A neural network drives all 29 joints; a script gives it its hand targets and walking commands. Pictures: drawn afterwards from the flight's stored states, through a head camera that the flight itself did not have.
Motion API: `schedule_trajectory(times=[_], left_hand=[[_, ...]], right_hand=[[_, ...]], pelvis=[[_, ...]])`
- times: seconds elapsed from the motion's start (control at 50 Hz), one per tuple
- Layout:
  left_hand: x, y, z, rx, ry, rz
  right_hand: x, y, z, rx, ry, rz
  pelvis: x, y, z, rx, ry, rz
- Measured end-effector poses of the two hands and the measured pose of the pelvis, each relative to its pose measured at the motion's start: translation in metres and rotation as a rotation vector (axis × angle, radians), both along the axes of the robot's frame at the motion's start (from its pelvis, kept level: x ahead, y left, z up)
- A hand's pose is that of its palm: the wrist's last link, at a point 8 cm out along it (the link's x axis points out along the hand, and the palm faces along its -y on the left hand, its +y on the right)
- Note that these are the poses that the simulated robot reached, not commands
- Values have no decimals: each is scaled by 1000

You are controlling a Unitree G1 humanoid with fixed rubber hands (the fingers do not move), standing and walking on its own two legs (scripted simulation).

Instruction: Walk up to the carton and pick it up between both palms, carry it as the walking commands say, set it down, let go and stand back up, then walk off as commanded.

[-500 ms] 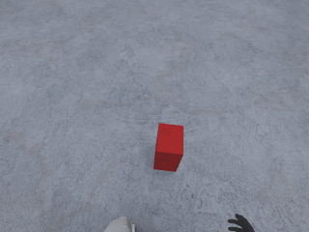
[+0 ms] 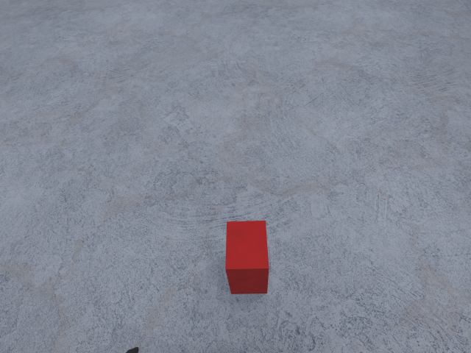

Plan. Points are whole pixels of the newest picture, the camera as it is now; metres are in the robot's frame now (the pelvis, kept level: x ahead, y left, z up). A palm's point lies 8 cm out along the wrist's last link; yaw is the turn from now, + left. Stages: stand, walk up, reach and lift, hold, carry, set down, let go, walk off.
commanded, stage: walk up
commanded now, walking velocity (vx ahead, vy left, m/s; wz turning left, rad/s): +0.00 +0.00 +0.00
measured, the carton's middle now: (247, 258) +0.54 -0.01 -0.64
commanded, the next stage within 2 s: stand in 1.76 s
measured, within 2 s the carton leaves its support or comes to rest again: neither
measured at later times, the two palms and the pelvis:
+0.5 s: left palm out of the picture +0.02 +0.24 -0.14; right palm out of the picture +0.01 -0.21 -0.14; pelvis +0.02 +0.01 +0.00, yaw +1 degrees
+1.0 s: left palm out of the picture +0.06 +0.20 -0.13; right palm out of the picture +0.05 -0.29 -0.15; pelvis +0.10 -0.04 +0.00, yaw +1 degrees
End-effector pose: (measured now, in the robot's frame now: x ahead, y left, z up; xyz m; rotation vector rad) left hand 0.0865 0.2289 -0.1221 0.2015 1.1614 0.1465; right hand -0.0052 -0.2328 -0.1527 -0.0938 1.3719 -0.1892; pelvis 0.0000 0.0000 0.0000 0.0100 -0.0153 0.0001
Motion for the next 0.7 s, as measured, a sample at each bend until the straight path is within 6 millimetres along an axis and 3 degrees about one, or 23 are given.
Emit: schedule_trajectory(times=[0.16,0.3,0.6,0.7], left_hand=[[-16,-2,-14,-24,54,43],[-35,3,-21,-56,108,66],[-81,10,-22,-52,240,114],[-86,12,-24,-56,271,104]], right_hand=[[29,-2,3,-33,-43,35],[23,9,15,-38,-26,32],[17,28,11,-9,26,35],[13,22,12,-22,37,30]], pelvis=[[7,1,-3,-34,0,8],[11,6,2,-16,-14,6],[18,14,4,-16,-12,10],[25,12,2,-14,12,-3]])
